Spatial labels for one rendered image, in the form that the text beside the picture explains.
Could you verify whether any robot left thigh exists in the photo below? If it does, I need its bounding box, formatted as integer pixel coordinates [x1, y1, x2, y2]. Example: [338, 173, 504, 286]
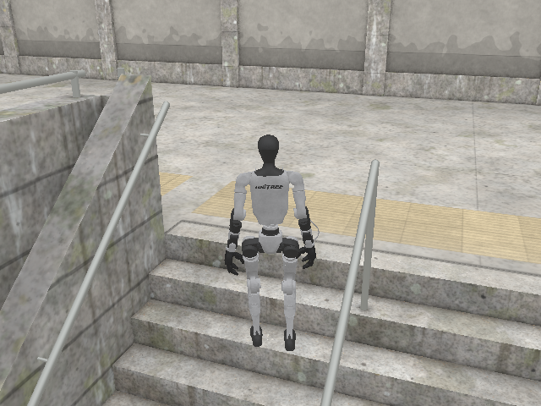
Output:
[242, 236, 261, 294]

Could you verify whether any right robot forearm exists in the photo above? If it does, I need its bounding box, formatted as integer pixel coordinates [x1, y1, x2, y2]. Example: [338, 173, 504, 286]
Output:
[298, 206, 314, 248]

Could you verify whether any left robot forearm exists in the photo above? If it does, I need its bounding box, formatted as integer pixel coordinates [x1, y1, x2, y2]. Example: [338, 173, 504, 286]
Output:
[226, 208, 242, 252]

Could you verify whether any left robot upper arm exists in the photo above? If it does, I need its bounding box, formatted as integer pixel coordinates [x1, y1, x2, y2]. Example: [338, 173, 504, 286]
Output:
[233, 172, 252, 221]

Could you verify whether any robot right shin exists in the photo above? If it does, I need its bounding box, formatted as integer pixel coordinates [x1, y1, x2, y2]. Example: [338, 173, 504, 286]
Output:
[284, 280, 296, 339]

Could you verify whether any right robot hand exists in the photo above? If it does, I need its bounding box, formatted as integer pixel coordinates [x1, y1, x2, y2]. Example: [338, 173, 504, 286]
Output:
[296, 246, 316, 269]

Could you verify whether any right robot upper arm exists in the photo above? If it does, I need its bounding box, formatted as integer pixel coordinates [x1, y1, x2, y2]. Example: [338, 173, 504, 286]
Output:
[287, 171, 307, 219]

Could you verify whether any left robot hand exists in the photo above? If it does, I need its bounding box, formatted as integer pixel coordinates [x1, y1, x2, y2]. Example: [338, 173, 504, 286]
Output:
[224, 250, 244, 275]

